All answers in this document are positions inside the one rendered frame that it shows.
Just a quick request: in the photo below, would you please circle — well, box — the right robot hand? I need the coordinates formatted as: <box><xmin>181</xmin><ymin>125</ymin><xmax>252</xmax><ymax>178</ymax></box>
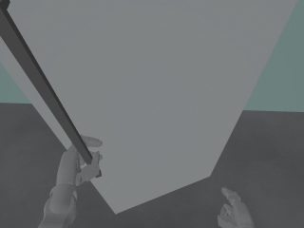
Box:
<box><xmin>218</xmin><ymin>187</ymin><xmax>255</xmax><ymax>228</ymax></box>

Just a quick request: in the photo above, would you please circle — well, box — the left robot forearm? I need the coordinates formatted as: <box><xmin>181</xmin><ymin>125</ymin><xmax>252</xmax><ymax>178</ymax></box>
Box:
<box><xmin>37</xmin><ymin>183</ymin><xmax>78</xmax><ymax>228</ymax></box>

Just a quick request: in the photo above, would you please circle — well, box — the left robot hand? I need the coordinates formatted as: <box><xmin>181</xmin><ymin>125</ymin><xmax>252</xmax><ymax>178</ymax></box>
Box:
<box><xmin>56</xmin><ymin>134</ymin><xmax>103</xmax><ymax>188</ymax></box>

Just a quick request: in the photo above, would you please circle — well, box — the fridge door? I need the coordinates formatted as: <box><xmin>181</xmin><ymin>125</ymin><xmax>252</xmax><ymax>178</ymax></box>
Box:
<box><xmin>0</xmin><ymin>0</ymin><xmax>297</xmax><ymax>214</ymax></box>

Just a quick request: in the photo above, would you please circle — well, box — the handle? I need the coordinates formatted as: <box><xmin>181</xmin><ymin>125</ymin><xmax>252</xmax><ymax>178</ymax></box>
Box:
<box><xmin>0</xmin><ymin>0</ymin><xmax>102</xmax><ymax>178</ymax></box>

